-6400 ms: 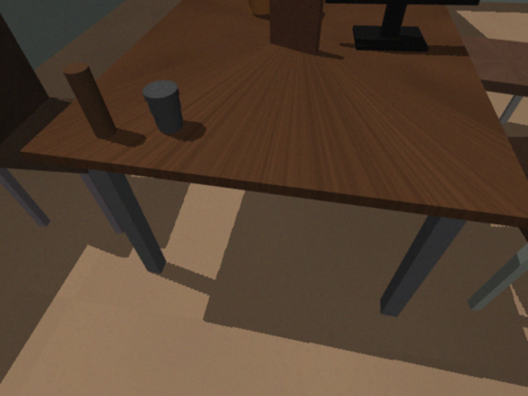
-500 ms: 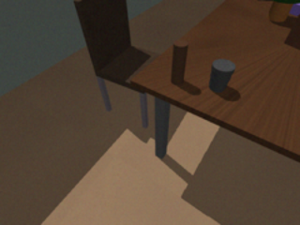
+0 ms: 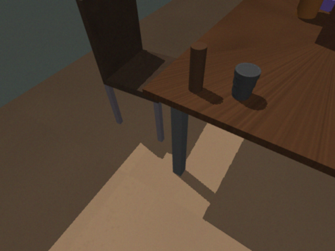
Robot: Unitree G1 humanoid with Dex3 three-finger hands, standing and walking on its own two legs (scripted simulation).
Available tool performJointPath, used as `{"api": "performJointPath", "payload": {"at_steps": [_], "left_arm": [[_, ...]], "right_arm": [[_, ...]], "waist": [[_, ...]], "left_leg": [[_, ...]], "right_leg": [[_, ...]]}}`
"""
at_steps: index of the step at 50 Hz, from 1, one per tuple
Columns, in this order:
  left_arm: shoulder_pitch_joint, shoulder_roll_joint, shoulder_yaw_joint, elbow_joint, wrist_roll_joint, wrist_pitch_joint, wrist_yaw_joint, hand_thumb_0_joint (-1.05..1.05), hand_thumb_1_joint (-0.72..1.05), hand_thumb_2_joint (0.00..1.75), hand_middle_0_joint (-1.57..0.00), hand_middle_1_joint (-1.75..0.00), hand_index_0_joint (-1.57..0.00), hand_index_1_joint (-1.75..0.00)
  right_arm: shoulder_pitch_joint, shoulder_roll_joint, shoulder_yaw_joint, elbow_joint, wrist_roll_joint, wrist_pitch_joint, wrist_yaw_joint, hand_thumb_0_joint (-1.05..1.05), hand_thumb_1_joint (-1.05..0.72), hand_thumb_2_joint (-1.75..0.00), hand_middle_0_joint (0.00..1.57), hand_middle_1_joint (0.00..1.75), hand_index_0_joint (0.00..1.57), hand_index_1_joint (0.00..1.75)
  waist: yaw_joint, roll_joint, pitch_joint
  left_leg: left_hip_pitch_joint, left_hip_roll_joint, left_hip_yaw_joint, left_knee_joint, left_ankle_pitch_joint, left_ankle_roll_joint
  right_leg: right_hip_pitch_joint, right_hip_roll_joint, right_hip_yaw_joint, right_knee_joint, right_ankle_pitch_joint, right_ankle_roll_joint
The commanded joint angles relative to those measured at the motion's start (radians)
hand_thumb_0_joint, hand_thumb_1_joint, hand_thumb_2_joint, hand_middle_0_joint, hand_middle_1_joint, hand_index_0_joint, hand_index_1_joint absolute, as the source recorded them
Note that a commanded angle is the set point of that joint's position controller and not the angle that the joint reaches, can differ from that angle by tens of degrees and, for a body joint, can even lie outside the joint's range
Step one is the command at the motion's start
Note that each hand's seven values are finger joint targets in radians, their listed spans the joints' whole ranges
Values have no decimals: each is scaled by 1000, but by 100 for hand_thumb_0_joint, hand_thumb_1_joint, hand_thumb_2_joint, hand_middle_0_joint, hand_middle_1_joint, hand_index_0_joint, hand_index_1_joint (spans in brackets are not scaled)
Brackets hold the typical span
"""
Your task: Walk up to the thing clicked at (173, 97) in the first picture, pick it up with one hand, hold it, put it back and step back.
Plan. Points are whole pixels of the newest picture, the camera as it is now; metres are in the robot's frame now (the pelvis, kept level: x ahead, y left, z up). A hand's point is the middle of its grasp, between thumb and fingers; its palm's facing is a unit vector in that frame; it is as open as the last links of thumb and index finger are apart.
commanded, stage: walk up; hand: right
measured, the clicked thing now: (244, 82) +0.65 -0.22 +0.02
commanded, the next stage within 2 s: none
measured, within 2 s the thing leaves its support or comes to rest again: neither
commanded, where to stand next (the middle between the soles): +0.36 +0.21 m, yaw -32 degrees
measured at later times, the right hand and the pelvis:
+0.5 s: hand out of the picture +0.11 -0.15 -0.16, palm faces +0.21 +0.93 -0.31, open 7.4 cm; pelvis +0.13 +0.12 -0.01, yaw -13 degrees
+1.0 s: hand (208, 207) +0.29 -0.08 -0.18, palm faces +0.32 +0.85 -0.42, open 7.4 cm; pelvis +0.29 +0.23 -0.06, yaw -23 degrees
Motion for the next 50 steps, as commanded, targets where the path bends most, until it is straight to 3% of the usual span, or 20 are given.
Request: {"api": "performJointPath", "payload": {"at_steps": [1,8,11,12,13,14,17,19,23,27,28,29,30,31,37,44,46,47,49,50], "left_arm": [[91,377,123,-90,6,-50,49,0,90,90,-20,-30,-20,-30],[118,370,126,-186,12,-50,45,0,90,90,-20,-30,-20,-30],[11,353,115,-238,20,-39,50,0,90,90,-20,-30,-20,-30],[53,272,90,-243,27,-37,56,0,90,90,-20,-30,-20,-30],[105,185,59,-253,6,-37,63,0,90,90,-20,-30,-20,-30],[144,266,67,-228,4,-38,75,0,90,90,-20,-30,-20,-30],[245,324,82,-152,-19,-40,54,0,90,90,-20,-30,-20,-30],[250,312,82,-141,-18,-44,39,0,90,90,-20,-30,-20,-30],[166,286,84,-206,-6,-51,28,0,90,90,-20,-30,-20,-30],[339,303,114,-177,-7,-67,53,0,90,90,-20,-30,-20,-30],[395,362,138,-174,-2,-73,67,0,90,90,-20,-30,-20,-30],[408,432,158,-203,7,-76,80,0,90,90,-20,-30,-20,-30],[346,453,151,-247,0,-73,88,0,90,90,-20,-30,-20,-30],[291,439,145,-265,-12,-71,90,0,90,90,-20,-30,-20,-30],[242,396,131,-313,-9,-84,96,0,90,90,-20,-30,-20,-30],[161,413,111,-356,15,-76,97,0,90,90,-20,-30,-20,-30],[121,392,93,-358,6,-58,87,0,90,90,-20,-30,-20,-30],[148,326,75,-358,13,-49,89,0,90,90,-20,-30,-20,-30],[200,276,53,-361,-15,-35,104,0,90,90,-20,-30,-20,-30],[171,329,60,-337,-4,-35,110,0,90,90,-20,-30,-20,-30]], "right_arm": [[-91,-225,-83,-201,-20,-14,32,0,-90,-90,20,30,20,30],[-59,-229,-122,-304,-30,-4,64,0,-90,-90,20,30,20,30],[169,-249,-150,-267,-24,-6,58,0,-90,-90,20,30,20,30],[292,-306,-171,-236,-27,-13,50,0,-90,-90,20,30,20,30],[331,-390,-184,-259,-33,-22,38,0,-90,-90,20,30,20,30],[191,-433,-189,-293,-2,-25,37,0,-90,-90,20,30,20,30],[62,-313,-148,-350,2,-25,29,0,-90,-90,20,30,20,30],[105,-279,-131,-345,-3,-33,28,0,-90,-90,20,30,20,30],[146,-286,-130,-359,-15,-31,35,0,-90,-90,20,30,20,30],[45,-239,-104,-415,-12,-10,45,0,-90,-90,20,30,20,30],[76,-183,-85,-422,-8,-9,44,0,-90,-90,20,30,20,30],[134,-149,-73,-421,-11,-3,44,0,-90,-90,20,30,20,30],[155,-227,-94,-415,-18,15,39,0,-90,-90,20,30,20,30],[162,-278,-111,-395,-16,25,30,0,-90,-90,20,30,20,30],[198,-254,-113,-375,-17,28,35,0,-90,-90,20,30,20,30],[139,-235,-131,-400,11,9,32,0,-90,-90,20,30,20,30],[235,-239,-143,-355,19,-4,18,0,-90,-90,20,30,20,30],[326,-269,-152,-330,12,-16,8,0,-90,-90,20,30,20,30],[260,-420,-167,-372,33,-29,-5,0,-90,-90,20,30,20,30],[176,-429,-171,-383,38,-28,-7,0,-90,-90,20,30,20,30]], "waist": [[17,-97,66],[-2,-155,49],[-154,-122,-19],[-216,97,-96],[-221,402,-105],[-138,324,-66],[-37,199,35],[-47,183,39],[-77,133,55],[46,19,-31],[85,-88,-73],[82,-276,-65],[53,-165,-58],[29,-93,-4],[-18,-107,16],[-34,-200,-19],[-96,-157,-60],[-142,-28,-99],[-106,335,-133],[-76,261,-79]], "left_leg": [[-503,88,-151,393,-45,0],[-225,62,-53,207,-57,-22],[155,25,19,67,59,4],[347,43,-47,4,-16,36],[337,303,-493,-295,-377,93],[144,398,-674,-411,-570,188],[5,278,-362,-310,-356,196],[5,205,-201,-269,-129,199],[7,253,-149,-248,-62,257],[-229,187,-13,-6,-77,177],[-369,127,33,178,-95,120],[-516,-4,91,475,-226,51],[-525,0,-48,615,-225,20],[-520,56,-96,669,-219,11],[-424,119,-77,631,-40,-9],[-175,89,30,374,47,5],[26,12,135,248,107,13],[110,8,96,170,88,36],[20,455,-585,-153,99,240],[-89,468,-626,-204,-28,295]], "right_leg": [[141,-353,554,-218,-464,-256],[-129,-199,306,-79,-227,-176],[-394,-138,203,140,-145,-117],[-519,-43,129,422,-193,-86],[-684,121,9,718,-390,-50],[-608,24,62,843,-365,-64],[-502,-77,25,785,-191,-35],[-433,-80,-13,619,-194,-5],[-349,-60,-46,380,-181,0],[91,-27,-70,179,63,-26],[253,-81,77,146,-27,-44],[280,-275,435,-37,-283,-115],[172,-419,705,-112,-358,-227],[92,-431,676,-70,-312,-279],[-101,-264,284,82,190,-230],[-362,-172,149,223,263,-189],[-453,-120,89,372,197,-140],[-472,-75,60,574,110,-101],[-612,81,78,950,-381,-35],[-585,38,116,1049,-361,-35]]}}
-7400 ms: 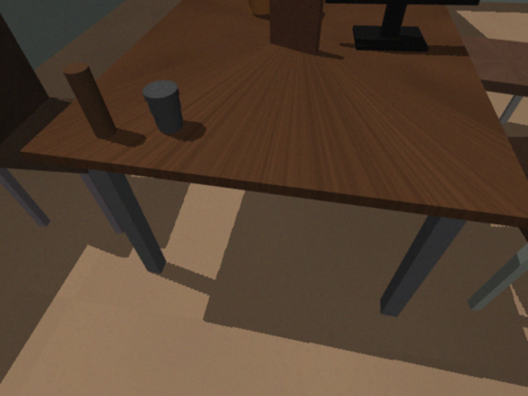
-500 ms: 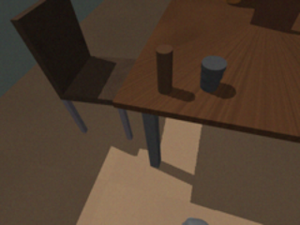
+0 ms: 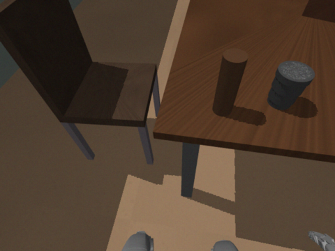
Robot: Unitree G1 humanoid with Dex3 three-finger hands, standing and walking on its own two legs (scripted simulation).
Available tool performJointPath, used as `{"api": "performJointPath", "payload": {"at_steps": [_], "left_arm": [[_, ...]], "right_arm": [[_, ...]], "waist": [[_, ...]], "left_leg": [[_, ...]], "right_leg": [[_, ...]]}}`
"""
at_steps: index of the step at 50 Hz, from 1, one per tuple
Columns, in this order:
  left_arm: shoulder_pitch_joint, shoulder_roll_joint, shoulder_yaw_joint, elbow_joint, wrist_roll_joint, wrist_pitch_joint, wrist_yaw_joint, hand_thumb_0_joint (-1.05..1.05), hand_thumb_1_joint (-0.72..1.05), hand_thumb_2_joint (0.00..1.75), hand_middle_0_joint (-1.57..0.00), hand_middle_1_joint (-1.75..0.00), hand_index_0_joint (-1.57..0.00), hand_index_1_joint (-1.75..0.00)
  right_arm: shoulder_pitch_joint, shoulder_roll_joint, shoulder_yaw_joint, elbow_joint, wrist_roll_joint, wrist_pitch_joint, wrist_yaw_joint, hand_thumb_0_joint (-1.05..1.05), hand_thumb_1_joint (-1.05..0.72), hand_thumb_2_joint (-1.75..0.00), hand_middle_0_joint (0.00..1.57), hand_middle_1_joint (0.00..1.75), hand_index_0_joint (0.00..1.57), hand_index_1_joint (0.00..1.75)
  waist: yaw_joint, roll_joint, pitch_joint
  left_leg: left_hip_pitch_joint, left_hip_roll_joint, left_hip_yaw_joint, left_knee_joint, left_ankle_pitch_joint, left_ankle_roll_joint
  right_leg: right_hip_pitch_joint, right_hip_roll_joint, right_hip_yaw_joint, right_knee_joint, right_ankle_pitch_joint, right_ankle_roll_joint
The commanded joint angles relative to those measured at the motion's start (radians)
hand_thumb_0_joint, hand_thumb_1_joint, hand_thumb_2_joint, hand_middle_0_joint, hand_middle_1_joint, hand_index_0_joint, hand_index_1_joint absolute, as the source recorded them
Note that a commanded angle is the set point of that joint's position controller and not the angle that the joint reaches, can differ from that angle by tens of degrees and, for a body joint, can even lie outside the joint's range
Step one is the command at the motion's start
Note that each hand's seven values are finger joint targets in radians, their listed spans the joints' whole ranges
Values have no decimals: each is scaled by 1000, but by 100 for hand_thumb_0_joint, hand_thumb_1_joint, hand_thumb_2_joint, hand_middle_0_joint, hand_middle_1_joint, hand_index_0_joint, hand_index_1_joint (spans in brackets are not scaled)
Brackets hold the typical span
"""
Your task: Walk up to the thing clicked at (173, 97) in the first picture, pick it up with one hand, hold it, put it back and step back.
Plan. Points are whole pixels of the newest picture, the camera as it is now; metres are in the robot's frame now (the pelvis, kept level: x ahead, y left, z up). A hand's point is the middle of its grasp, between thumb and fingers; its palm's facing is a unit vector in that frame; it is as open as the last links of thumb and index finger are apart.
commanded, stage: walk up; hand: right
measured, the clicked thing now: (286, 87) +0.51 -0.28 +0.08
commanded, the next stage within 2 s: none
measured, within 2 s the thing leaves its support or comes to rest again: neither
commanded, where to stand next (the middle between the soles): +0.07 +0.00 m, yaw -9 degrees
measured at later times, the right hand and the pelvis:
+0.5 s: hand out of the picture +0.03 -0.30 -0.12, palm faces +0.13 +0.87 -0.47, open 7.4 cm; pelvis +0.01 +0.01 +0.01, yaw -11 degrees
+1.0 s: hand out of the picture +0.03 -0.27 -0.11, palm faces +0.17 +0.92 -0.36, open 7.4 cm; pelvis +0.02 +0.00 +0.04, yaw -12 degrees
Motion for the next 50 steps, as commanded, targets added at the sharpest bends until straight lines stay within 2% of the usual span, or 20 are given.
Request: {"api": "performJointPath", "payload": {"at_steps": [1,5,13,18,20,21,22,23,24,27,32,33,34,35,36,38,40,42,45,50], "left_arm": [[3,230,61,-52,-17,-20,27,0,90,90,-20,-30,-20,-30],[51,166,65,22,-23,0,-27,0,90,90,-20,-30,-20,-30],[-94,155,102,-68,12,52,-68,0,90,90,-20,-30,-20,-30],[-79,120,102,-74,-1,51,-87,0,90,90,-20,-30,-20,-30],[-10,116,110,-36,3,40,-87,0,90,90,-20,-30,-20,-30],[30,149,121,-10,7,29,-78,0,90,90,-20,-30,-20,-30],[28,248,144,-24,21,16,-70,0,90,90,-20,-30,-20,-30],[-37,285,136,-59,12,12,-64,0,90,90,-20,-30,-20,-30],[-75,286,130,-60,7,15,-62,0,90,90,-20,-30,-20,-30],[-165,210,98,-58,5,15,-50,0,90,90,-20,-30,-20,-30],[-231,181,78,-38,-8,17,-57,0,90,90,-20,-30,-20,-30],[-233,147,66,-32,-16,19,-58,0,90,90,-20,-30,-20,-30],[-219,101,53,-28,-23,23,-61,0,90,90,-20,-30,-20,-30],[-203,139,63,8,-22,28,-51,0,90,90,-20,-30,-20,-30],[-193,149,64,32,-12,28,-52,0,90,90,-20,-30,-20,-30],[-175,126,64,70,-10,14,-61,0,90,90,-20,-30,-20,-30],[-233,171,66,70,-8,2,-69,0,90,90,-20,-30,-20,-30],[-290,158,56,80,-14,5,-70,0,90,90,-20,-30,-20,-30],[-302,129,42,118,-15,7,-68,0,90,90,-20,-30,-20,-30],[-338,114,34,159,-17,16,-69,0,90,90,-20,-30,-20,-30]], "right_arm": [[53,-290,-71,-64,24,-30,-41,0,-90,-90,20,30,20,30],[11,-259,-36,-22,20,-55,-64,0,-90,-90,20,30,20,30],[134,-281,-37,-9,28,-87,-106,0,-90,-90,20,30,20,30],[70,-277,-24,-25,17,-82,-108,0,-90,-90,20,30,20,30],[33,-264,-11,-28,20,-69,-99,0,-90,-90,20,30,20,30],[37,-211,9,-23,21,-62,-94,0,-90,-90,20,30,20,30],[58,-137,36,-40,29,-58,-91,0,-90,-90,20,30,20,30],[-15,-138,38,-52,34,-53,-108,0,-90,-90,20,30,20,30],[-46,-189,20,-28,31,-54,-117,0,-90,-90,20,30,20,30],[47,-173,31,62,45,-66,-109,0,-90,-90,20,30,20,30],[120,-152,39,138,37,-89,-99,0,-90,-90,20,30,20,30],[120,-164,36,148,26,-98,-99,0,-90,-90,20,30,20,30],[72,-216,32,132,13,-105,-98,0,-90,-90,20,30,20,30],[7,-277,25,122,25,-104,-90,0,-90,-90,20,30,20,30],[-41,-267,26,119,17,-105,-85,0,-90,-90,20,30,20,30],[-79,-213,53,129,18,-100,-85,0,-90,-90,20,30,20,30],[-54,-160,70,156,33,-93,-82,0,-90,-90,20,30,20,30],[-23,-148,69,194,32,-93,-82,0,-90,-90,20,30,20,30],[-56,-148,70,216,34,-96,-79,0,-90,-90,20,30,20,30],[-81,-131,79,261,35,-84,-80,0,-90,-90,20,30,20,30]], "waist": [[-49,160,-110],[-7,208,-94],[-34,111,-150],[-16,183,-192],[32,173,-210],[55,68,-223],[59,-215,-196],[53,-200,-188],[46,-143,-155],[-10,-165,-136],[-52,-149,-162],[-53,-93,-169],[-23,49,-154],[2,130,-139],[21,106,-105],[45,89,-106],[2,4,-99],[-29,-1,-147],[-10,-30,-177],[-16,-72,-171]], "left_leg": [[194,325,-487,-537,-17,303],[176,199,-224,-429,101,241],[336,356,-241,-347,602,306],[288,295,-121,-301,508,259],[168,231,-34,-201,364,203],[92,177,19,-55,256,154],[-128,51,91,173,42,81],[-167,-9,19,180,-270,55],[-114,20,-34,210,-306,49],[-16,9,-10,99,-167,55],[253,-58,33,-266,34,72],[307,-31,-46,-340,107,87],[278,123,-311,-431,78,150],[163,251,-428,-475,14,254],[119,249,-414,-467,34,263],[62,129,-247,-402,70,163],[80,-9,-81,-316,49,70],[225,-23,-53,-325,100,63],[271,20,-82,-373,245,91],[309,7,-51,-428,212,73]], "right_leg": [[-286,86,-55,397,-32,-33],[-177,63,-99,159,39,-24],[-189,52,-104,68,0,-26],[-56,63,-202,-100,3,-36],[144,106,-244,-341,122,-52],[239,90,-161,-455,158,-72],[326,-107,224,-544,258,-140],[252,-256,434,-575,405,-308],[159,-257,385,-564,415,-333],[114,-120,145,-457,508,-236],[11,-73,46,-363,449,-181],[-24,-54,20,-310,435,-136],[-86,24,-40,-233,304,-64],[-1,79,-148,-177,56,-47],[50,69,-134,-199,-4,-43],[159,45,-83,-375,123,-59],[128,-51,97,-524,132,-118],[85,-78,91,-538,218,-127],[140,-18,-23,-520,355,-79],[161,-37,-12,-604,305,-72]]}}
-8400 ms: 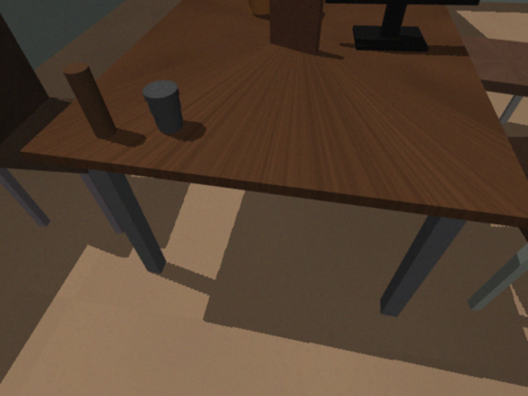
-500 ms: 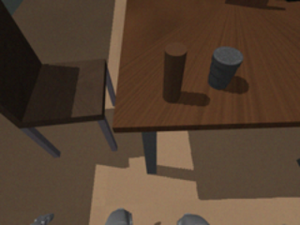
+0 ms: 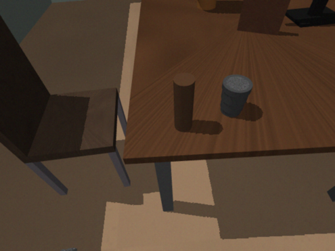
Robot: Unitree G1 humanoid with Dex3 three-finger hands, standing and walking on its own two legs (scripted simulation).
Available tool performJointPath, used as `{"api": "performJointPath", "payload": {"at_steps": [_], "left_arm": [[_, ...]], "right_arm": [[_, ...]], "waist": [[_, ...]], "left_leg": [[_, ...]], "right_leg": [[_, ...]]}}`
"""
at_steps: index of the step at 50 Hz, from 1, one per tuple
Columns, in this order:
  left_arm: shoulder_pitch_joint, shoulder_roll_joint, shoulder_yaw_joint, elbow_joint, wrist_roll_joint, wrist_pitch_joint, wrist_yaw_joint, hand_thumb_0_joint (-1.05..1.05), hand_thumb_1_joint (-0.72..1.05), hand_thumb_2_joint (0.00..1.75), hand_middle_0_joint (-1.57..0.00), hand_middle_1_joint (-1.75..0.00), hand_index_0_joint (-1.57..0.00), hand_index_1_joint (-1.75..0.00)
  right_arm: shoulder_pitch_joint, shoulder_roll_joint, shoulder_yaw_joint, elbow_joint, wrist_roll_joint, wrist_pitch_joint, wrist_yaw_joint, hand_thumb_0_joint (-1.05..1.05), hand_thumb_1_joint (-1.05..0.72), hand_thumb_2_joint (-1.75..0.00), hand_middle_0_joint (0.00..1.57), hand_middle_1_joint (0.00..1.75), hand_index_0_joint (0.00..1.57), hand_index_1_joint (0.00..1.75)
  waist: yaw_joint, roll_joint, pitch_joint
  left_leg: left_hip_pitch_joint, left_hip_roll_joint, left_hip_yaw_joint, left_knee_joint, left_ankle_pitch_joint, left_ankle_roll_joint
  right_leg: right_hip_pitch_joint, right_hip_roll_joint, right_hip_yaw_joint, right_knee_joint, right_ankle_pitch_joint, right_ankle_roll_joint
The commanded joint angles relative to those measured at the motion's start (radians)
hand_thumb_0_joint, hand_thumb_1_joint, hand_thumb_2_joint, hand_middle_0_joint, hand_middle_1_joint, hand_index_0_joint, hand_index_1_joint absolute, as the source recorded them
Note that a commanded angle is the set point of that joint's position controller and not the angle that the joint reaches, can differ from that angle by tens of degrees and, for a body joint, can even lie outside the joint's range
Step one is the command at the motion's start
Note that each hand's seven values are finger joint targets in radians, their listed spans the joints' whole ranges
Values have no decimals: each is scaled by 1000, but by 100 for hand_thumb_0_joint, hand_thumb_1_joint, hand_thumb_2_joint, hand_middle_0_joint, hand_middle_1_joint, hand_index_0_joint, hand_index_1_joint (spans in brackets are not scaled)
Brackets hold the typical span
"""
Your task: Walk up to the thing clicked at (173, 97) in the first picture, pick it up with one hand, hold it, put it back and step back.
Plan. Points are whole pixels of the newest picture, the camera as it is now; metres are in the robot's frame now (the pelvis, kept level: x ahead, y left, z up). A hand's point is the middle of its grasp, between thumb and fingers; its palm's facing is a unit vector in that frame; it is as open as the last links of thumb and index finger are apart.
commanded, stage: walk up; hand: right
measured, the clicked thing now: (233, 97) +0.54 -0.17 +0.04
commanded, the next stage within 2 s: stand in 1.18 s
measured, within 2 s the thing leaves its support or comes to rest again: neither
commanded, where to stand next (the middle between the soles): +0.06 +0.01 m, yaw +3 degrees
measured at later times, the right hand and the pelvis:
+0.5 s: hand out of the picture +0.09 -0.24 -0.13, palm faces -0.03 +0.93 -0.36, open 7.4 cm; pelvis +0.01 +0.02 +0.02, yaw +0 degrees
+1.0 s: hand out of the picture +0.11 -0.22 -0.13, palm faces -0.03 +0.94 -0.34, open 7.4 cm; pelvis +0.02 +0.03 +0.02, yaw +1 degrees
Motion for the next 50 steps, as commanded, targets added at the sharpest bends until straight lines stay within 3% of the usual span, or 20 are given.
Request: {"api": "performJointPath", "payload": {"at_steps": [1,6,12,18,25,33,50], "left_arm": [[-100,227,51,-46,-4,-29,18,0,90,90,-20,-30,-20,-30],[-128,222,49,-11,-3,-26,16,0,90,90,-20,-30,-20,-30],[-129,207,47,20,-8,-24,14,0,90,90,-20,-30,-20,-30],[-126,203,48,40,-3,-18,12,0,90,90,-20,-30,-20,-30],[-113,194,45,54,-3,-17,13,0,90,90,-20,-30,-20,-30],[-95,188,40,67,0,-14,14,0,90,90,-20,-30,-20,-30],[-80,190,41,75,2,-18,20,0,90,90,-20,-30,-20,-30]], "right_arm": [[-47,-200,-43,-31,0,-22,-18,0,-90,-90,20,30,20,30],[-70,-198,-38,5,-4,-16,-14,0,-90,-90,20,30,20,30],[-95,-198,-33,28,-6,-20,-15,0,-90,-90,20,30,20,30],[-115,-196,-39,31,-7,-17,-16,0,-90,-90,20,30,20,30],[-127,-194,-45,32,-9,-20,-19,0,-90,-90,20,30,20,30],[-142,-186,-51,34,-13,-16,-17,0,-90,-90,20,30,20,30],[-144,-177,-52,40,-9,-9,-15,0,-90,-90,20,30,20,30]], "waist": [[-1,-55,-106],[-3,-61,-90],[8,-17,-117],[8,5,-102],[12,26,-133],[10,25,-112],[6,9,-127]], "left_leg": [[78,53,-63,-120,107,74],[112,53,-53,-168,105,61],[129,74,-66,-223,200,56],[134,82,-74,-257,167,56],[149,95,-79,-275,239,59],[137,97,-95,-302,186,62],[168,83,-90,-290,255,56]], "right_leg": [[21,-120,152,-236,120,-52],[34,-124,153,-314,80,-39],[122,-117,114,-321,211,-24],[124,-108,94,-353,162,-17],[172,-110,77,-340,260,-9],[166,-109,70,-357,224,1],[184,-116,58,-366,276,8]]}}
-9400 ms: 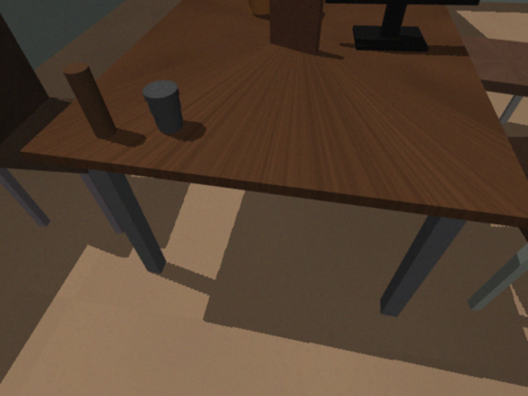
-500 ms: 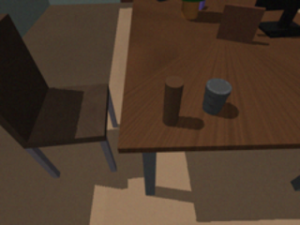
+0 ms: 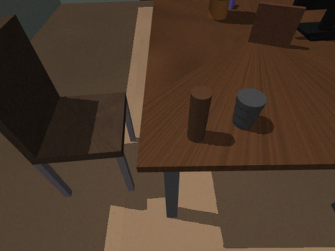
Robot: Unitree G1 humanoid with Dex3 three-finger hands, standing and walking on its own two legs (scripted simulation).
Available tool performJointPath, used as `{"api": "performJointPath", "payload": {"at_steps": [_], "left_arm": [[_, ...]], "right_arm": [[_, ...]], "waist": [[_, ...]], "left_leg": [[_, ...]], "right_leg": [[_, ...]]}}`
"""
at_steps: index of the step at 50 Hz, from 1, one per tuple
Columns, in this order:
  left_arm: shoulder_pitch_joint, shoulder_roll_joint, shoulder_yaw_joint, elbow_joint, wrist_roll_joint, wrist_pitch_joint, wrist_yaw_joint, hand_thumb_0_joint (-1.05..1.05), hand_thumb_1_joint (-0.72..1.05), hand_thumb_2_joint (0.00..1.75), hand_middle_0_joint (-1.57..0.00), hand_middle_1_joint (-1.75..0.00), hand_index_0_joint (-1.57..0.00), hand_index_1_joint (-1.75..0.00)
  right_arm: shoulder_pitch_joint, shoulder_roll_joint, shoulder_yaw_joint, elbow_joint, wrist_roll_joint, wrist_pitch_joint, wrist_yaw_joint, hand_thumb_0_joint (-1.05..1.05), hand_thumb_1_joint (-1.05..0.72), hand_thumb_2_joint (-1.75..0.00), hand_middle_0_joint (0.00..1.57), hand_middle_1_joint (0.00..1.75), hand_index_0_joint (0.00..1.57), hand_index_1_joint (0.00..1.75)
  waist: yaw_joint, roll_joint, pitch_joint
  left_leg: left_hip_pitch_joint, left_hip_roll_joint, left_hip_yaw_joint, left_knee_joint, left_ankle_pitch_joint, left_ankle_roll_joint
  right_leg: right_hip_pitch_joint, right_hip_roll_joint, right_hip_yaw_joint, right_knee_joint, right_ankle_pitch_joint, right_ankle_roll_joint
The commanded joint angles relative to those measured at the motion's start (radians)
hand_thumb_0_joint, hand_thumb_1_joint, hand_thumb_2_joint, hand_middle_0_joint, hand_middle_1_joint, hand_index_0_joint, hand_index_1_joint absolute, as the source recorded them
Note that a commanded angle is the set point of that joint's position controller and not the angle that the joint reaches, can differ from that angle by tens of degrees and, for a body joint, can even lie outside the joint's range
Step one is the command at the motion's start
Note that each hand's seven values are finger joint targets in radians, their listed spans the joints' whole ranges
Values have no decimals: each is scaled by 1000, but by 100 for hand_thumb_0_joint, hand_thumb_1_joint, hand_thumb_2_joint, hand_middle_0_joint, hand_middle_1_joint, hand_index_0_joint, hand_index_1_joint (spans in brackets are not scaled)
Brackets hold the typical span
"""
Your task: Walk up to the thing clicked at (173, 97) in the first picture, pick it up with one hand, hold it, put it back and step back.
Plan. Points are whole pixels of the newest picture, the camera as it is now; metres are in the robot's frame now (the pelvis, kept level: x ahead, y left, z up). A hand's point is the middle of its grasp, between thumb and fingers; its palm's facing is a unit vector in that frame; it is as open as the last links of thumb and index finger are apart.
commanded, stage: walk up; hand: right
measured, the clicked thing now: (246, 110) +0.52 -0.21 +0.02
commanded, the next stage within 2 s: stand in 0.18 s
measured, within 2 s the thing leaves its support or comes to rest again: neither
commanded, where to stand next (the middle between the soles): +0.04 -0.01 m, yaw +2 degrees
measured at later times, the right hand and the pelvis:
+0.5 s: hand out of the picture +0.08 -0.26 -0.16, palm faces -0.02 +0.94 -0.33, open 7.4 cm; pelvis +0.00 +0.00 +0.00, yaw +0 degrees
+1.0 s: hand out of the picture +0.07 -0.26 -0.16, palm faces -0.03 +0.94 -0.33, open 7.4 cm; pelvis +0.00 -0.01 +0.00, yaw +0 degrees
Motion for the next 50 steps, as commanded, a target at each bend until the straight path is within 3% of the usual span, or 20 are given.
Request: {"api": "performJointPath", "payload": {"at_steps": [1,9,16,23,50], "left_arm": [[-48,208,35,-64,-1,-28,17,0,90,90,-20,-30,-20,-30],[-46,210,27,-80,-1,-39,24,0,90,90,-20,-30,-20,-30],[-33,216,20,-80,-3,-50,27,0,90,90,-20,-30,-20,-30],[-25,223,14,-82,-2,-49,28,0,90,90,-20,-30,-20,-30],[3,234,6,-90,-2,-47,27,0,90,90,-20,-30,-20,-30]], "right_arm": [[-47,-222,-40,-65,0,-25,-19,0,-90,-90,20,30,20,30],[-52,-220,-36,-67,-3,-16,-17,0,-90,-90,20,30,20,30],[-48,-219,-33,-67,2,-11,-10,0,-90,-90,20,30,20,30],[-44,-219,-31,-63,1,-9,-7,0,-90,-90,20,30,20,30],[-16,-228,-28,-57,0,-7,-8,0,-90,-90,20,30,20,30]], "waist": [[-7,4,-115],[-5,32,-72],[-6,11,-102],[-5,-3,-78],[-7,9,-68]], "left_leg": [[51,106,-79,-40,157,30],[29,111,-87,-49,171,25],[61,116,-89,-52,169,30],[53,112,-94,-68,125,24],[44,106,-90,-61,77,27]], "right_leg": [[9,-92,73,-49,142,-35],[10,-109,79,-57,175,-33],[28,-112,76,-58,178,-32],[-1,-106,75,-73,118,-33],[-21,-110,88,-72,98,-38]]}}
